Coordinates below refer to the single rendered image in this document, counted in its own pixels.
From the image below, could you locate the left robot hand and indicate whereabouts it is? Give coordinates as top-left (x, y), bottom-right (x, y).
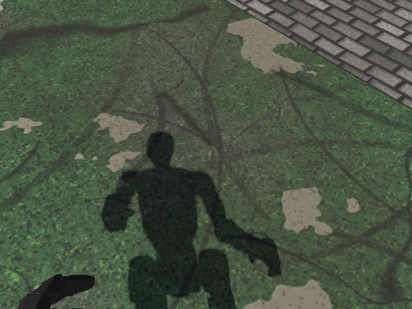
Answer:
top-left (17, 274), bottom-right (95, 309)

